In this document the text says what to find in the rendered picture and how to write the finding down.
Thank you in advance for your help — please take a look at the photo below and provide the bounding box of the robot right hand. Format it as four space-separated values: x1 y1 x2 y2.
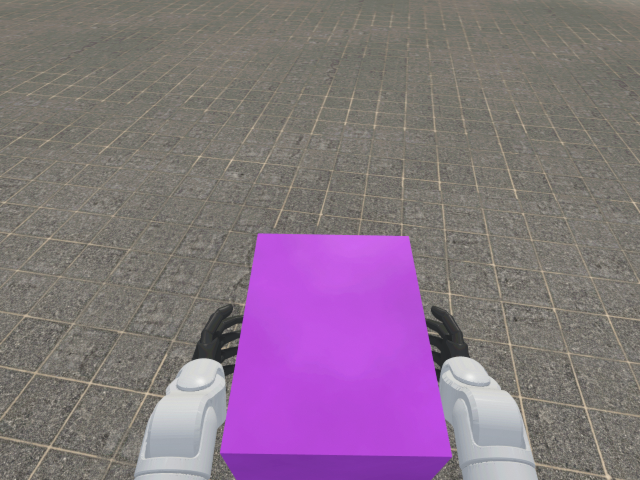
425 306 470 382

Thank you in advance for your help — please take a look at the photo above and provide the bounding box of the carton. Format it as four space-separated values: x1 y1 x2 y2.
220 233 452 480

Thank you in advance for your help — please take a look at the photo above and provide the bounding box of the robot left hand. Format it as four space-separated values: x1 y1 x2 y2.
191 304 244 376

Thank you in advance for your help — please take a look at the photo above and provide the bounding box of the right robot forearm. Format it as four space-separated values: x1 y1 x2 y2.
439 357 538 480

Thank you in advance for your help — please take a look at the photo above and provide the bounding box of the left robot forearm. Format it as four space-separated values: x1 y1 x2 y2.
134 358 227 480

